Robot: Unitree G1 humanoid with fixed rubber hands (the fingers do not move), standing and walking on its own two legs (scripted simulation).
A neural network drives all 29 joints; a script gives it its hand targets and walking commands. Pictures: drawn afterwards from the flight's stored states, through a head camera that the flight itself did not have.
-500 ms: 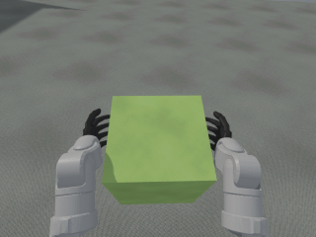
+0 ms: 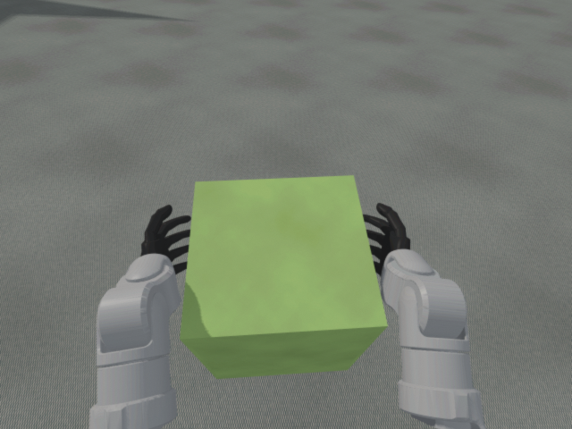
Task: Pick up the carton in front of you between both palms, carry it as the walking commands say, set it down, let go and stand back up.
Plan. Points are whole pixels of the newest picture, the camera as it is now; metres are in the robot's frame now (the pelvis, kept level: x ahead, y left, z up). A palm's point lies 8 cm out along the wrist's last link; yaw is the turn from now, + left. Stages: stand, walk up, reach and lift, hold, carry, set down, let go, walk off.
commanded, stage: carry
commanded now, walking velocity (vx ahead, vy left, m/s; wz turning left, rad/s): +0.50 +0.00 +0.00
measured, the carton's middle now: (279, 285) +0.33 -0.02 +0.04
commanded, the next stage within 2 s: none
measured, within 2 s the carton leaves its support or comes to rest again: neither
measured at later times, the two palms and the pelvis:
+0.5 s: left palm (179, 137) +0.60 +0.14 +0.12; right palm (343, 136) +0.60 -0.16 +0.11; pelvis +0.28 -0.01 +0.00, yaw -1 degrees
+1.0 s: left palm (205, 86) +0.83 +0.11 +0.10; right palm (334, 88) +0.82 -0.19 +0.10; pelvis +0.60 -0.03 -0.01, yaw -1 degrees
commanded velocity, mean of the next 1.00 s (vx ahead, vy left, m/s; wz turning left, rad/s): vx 0.50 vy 0.00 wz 0.00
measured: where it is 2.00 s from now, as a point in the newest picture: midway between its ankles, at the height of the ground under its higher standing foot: (268, 260)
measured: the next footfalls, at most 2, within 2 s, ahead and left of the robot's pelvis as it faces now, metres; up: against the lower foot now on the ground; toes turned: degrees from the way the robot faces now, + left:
right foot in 0.02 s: +0.19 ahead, -0.07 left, -0.02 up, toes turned -5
left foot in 0.54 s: +0.47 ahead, +0.10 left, -0.02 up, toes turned +6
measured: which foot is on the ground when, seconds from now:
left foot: down 0.00-0.04, up 0.06-0.52, down 0.54-1.00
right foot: up 0.00-0.00, down 0.02-0.58, up 0.60-0.98, down 1.00-1.00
